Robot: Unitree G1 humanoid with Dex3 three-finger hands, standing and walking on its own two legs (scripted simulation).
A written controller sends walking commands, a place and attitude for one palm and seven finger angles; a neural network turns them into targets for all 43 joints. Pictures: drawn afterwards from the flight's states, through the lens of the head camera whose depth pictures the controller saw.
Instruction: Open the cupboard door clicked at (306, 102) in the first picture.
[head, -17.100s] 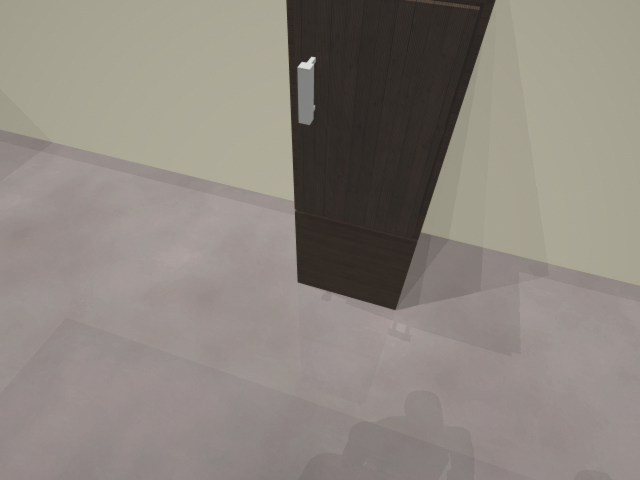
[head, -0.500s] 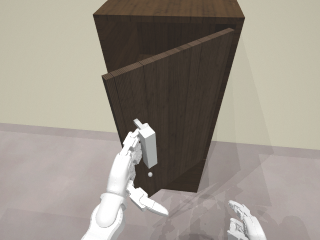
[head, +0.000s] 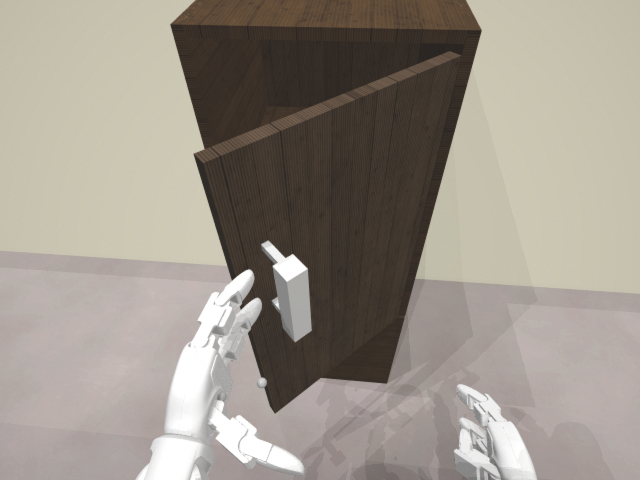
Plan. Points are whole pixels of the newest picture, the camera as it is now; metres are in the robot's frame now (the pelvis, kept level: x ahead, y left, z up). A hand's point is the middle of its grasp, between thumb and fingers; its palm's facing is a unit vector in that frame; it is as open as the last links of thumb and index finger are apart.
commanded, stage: slide the hand sideways off the handle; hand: left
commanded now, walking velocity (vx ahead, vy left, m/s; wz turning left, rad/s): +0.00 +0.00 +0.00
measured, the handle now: (283, 290) +0.32 +0.06 +0.10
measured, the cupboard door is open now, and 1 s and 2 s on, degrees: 44 44 44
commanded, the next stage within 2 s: draw the hand back to the body in 0.50 s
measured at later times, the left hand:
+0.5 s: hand (210, 413) +0.17 +0.12 +0.09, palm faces -0.04 -1.00 -0.03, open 16.3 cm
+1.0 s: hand (151, 407) +0.17 +0.16 +0.12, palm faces -0.03 -1.00 -0.06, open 16.3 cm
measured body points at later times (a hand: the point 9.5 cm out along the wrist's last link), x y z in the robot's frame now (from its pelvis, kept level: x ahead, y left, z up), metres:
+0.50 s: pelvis +0.01 -0.01 -0.01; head +0.02 -0.03 +0.44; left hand +0.17 +0.17 +0.10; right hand +0.19 -0.24 -0.07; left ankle +0.04 +0.12 -0.70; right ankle -0.02 -0.12 -0.70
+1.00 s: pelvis +0.00 +0.00 +0.00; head -0.01 -0.01 +0.45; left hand +0.16 +0.22 +0.13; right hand +0.20 -0.21 -0.05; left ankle +0.04 +0.12 -0.70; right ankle -0.02 -0.12 -0.70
